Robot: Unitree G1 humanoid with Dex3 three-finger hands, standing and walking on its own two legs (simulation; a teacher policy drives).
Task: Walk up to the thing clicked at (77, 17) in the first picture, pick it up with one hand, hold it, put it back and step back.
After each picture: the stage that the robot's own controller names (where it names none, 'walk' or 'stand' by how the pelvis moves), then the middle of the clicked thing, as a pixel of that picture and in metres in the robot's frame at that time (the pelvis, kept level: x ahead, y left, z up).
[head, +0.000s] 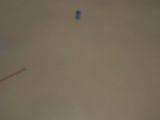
stand; (77, 15) +2.02 +0.02 -0.72
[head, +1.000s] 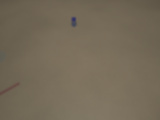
walk; (73, 22) +1.88 +0.20 -0.72
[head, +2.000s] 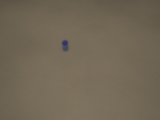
walk; (65, 45) +1.32 +0.23 -0.71
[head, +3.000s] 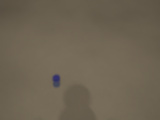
walk; (56, 81) +0.85 +0.20 -0.70
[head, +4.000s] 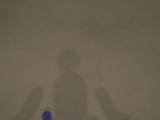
walk; (47, 118) +0.49 +0.20 -0.71
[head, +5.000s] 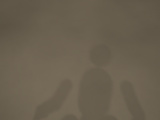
stand; out of the picture +0.40 +0.21 -0.71
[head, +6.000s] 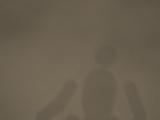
stand; out of the picture +0.40 +0.19 -0.72
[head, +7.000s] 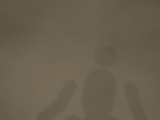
stand; out of the picture +0.39 +0.21 -0.72
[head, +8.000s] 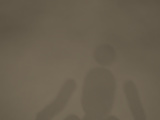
stand; out of the picture +0.38 +0.21 -0.72
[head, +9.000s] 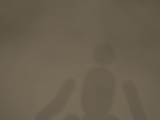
go down; out of the picture +0.38 +0.21 -0.72
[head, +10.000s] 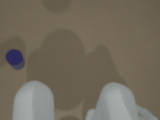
go down; (16, 60) +0.45 +0.25 -0.33
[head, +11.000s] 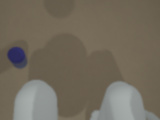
approach; (18, 58) +0.45 +0.25 -0.29
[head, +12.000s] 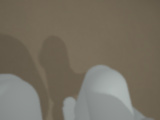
close in; out of the picture +0.43 +0.28 -0.22
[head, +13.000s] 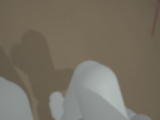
close; out of the picture +0.42 +0.30 -0.22
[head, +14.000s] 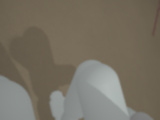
lift; out of the picture +0.42 +0.29 -0.22
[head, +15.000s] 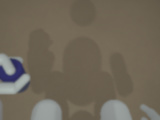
lift; (15, 77) +0.35 +0.21 -0.03
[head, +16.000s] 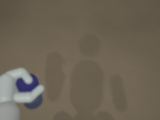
hold; (30, 92) +0.33 +0.18 -0.01
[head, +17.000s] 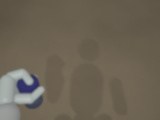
hold; (30, 92) +0.33 +0.18 +0.00
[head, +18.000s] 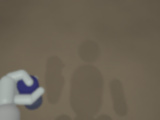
crouch; (30, 93) +0.33 +0.18 +0.00
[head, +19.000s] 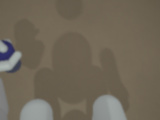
crouch; (7, 58) +0.43 +0.22 -0.09
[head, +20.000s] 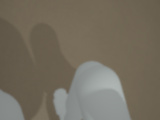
lower; out of the picture +0.45 +0.30 -0.23
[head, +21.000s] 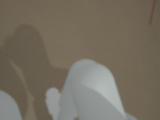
lower; out of the picture +0.44 +0.31 -0.23
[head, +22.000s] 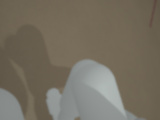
lower; out of the picture +0.44 +0.31 -0.23
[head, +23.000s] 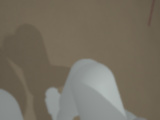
lower; out of the picture +0.44 +0.31 -0.23
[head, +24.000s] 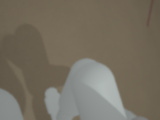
loosen; out of the picture +0.44 +0.31 -0.23
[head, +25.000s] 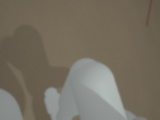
withdraw; out of the picture +0.44 +0.30 -0.23
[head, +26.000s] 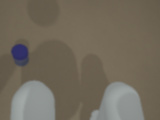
walk; (20, 56) +0.47 +0.24 -0.30
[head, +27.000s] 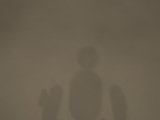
stand; out of the picture +0.40 +0.21 -0.65
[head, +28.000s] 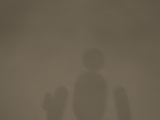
stand; out of the picture +0.41 +0.22 -0.67
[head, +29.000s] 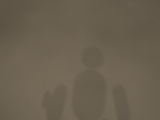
stand; out of the picture +0.41 +0.21 -0.67
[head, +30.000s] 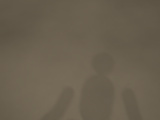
stand; out of the picture +0.43 +0.20 -0.72
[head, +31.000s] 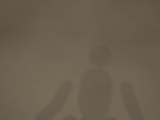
stand; out of the picture +0.40 +0.21 -0.72
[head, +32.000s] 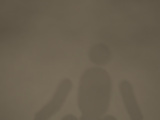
walk; out of the picture +0.40 +0.22 -0.73
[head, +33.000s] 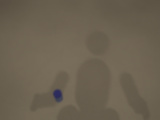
walk; (58, 95) +0.57 +0.21 -0.71
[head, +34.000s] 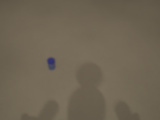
walk; (51, 63) +0.89 +0.25 -0.70
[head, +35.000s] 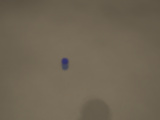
stand; (64, 64) +1.04 +0.16 -0.70
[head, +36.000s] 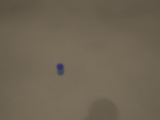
stand; (60, 69) +1.02 +0.20 -0.73
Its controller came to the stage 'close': yes
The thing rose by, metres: 0.71
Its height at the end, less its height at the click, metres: +0.00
